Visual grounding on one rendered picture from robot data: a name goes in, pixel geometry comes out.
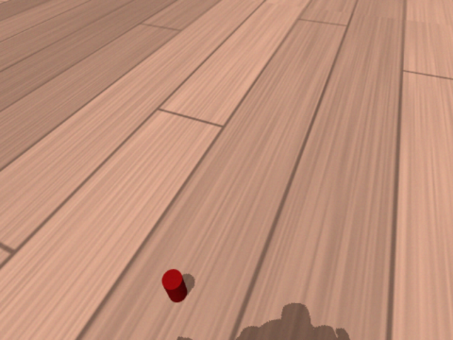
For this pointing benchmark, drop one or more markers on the can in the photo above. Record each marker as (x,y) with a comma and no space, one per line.
(174,285)

